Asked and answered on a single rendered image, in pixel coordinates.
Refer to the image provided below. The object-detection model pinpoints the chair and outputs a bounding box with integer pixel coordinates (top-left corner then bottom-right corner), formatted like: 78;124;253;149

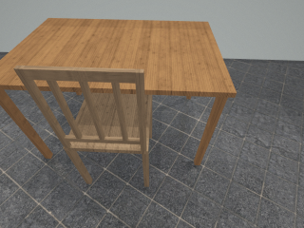
14;66;153;187

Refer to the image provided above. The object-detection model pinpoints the table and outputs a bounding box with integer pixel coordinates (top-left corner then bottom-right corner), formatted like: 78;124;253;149
0;18;237;165

